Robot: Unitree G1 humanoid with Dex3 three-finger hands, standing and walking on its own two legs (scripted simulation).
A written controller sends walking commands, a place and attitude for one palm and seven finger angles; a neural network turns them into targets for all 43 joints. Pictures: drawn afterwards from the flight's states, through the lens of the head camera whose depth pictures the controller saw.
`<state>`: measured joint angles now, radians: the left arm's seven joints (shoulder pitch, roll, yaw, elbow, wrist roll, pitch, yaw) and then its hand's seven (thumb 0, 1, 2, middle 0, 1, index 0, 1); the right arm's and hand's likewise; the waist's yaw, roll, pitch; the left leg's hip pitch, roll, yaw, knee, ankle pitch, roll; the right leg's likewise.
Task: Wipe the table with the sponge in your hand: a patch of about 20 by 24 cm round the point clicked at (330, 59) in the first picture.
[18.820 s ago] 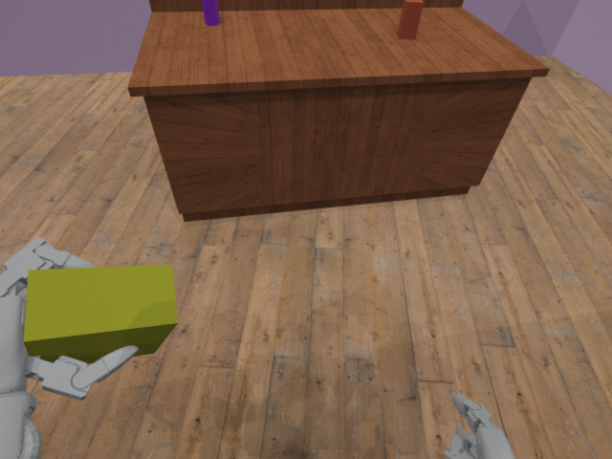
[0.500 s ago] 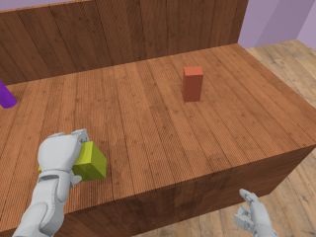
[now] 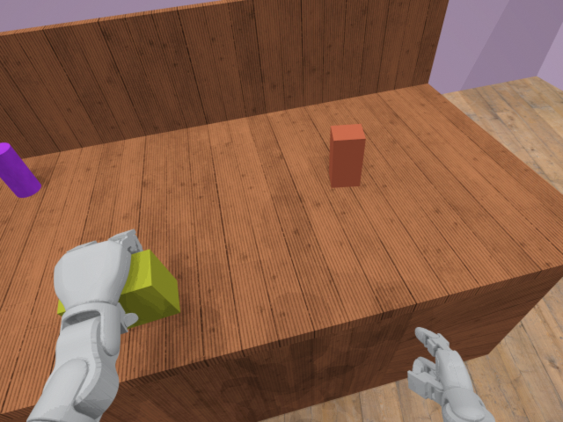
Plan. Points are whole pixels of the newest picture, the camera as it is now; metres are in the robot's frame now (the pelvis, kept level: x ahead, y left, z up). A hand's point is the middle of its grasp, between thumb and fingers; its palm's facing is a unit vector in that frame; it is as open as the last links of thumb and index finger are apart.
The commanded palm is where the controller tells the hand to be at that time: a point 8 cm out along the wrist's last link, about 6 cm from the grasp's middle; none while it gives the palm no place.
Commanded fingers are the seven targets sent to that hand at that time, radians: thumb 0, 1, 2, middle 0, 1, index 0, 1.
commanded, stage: lower the sponge onto the table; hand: left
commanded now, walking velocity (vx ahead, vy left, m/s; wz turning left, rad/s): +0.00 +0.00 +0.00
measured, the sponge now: (130, 299) +0.25 +0.30 +0.02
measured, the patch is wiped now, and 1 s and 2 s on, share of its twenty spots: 0.00 0.15 0.35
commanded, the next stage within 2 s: wipe forward along the first lane in 0.68 s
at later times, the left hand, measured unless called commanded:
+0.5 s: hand (113, 305) +0.23 +0.30 +0.04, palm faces +0.02 -0.07 -1.00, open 9.8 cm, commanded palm +0.21 +0.28 +0.09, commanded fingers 0.00 0.10 1.30 -1.20 -1.60 -1.20 -1.60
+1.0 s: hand (136, 304) +0.25 +0.29 +0.01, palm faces -0.07 -0.06 -1.00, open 9.9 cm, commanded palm +0.24 +0.29 +0.07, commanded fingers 0.00 0.10 1.30 -1.20 -1.60 -1.20 -1.60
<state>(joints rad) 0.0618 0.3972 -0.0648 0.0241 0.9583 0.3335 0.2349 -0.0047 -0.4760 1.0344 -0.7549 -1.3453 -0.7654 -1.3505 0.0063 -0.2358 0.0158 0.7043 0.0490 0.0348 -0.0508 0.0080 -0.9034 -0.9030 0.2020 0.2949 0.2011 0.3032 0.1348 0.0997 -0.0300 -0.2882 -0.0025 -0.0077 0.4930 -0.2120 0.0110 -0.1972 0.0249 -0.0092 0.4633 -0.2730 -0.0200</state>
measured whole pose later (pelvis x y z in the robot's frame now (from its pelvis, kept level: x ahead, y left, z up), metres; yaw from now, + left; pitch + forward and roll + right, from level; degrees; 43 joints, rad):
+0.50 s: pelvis -0.01 +0.00 +0.00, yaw +0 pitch +1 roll -1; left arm 0.05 0.39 -0.05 0.16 0.94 0.38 0.21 0.00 -0.48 1.04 -0.75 -1.35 -0.76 -1.36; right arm 0.04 -0.25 0.01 0.72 0.07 0.04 -0.06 0.01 -0.90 -0.90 0.20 0.29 0.20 0.30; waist 0.10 0.09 -0.04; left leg -0.30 0.00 -0.01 0.50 -0.20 0.01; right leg -0.22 0.03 -0.01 0.48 -0.27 -0.02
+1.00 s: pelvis -0.01 +0.00 +0.00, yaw +1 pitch +2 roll -1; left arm -0.04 0.38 -0.10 0.29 1.00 0.31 0.20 -0.01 -0.49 1.05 -0.75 -1.34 -0.76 -1.35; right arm 0.04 -0.23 0.02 0.71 0.06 0.04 -0.08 0.01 -0.90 -0.90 0.20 0.30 0.20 0.30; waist 0.10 0.07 -0.03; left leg -0.35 -0.01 -0.02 0.54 -0.22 0.01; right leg -0.26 0.02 -0.02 0.52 -0.29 -0.02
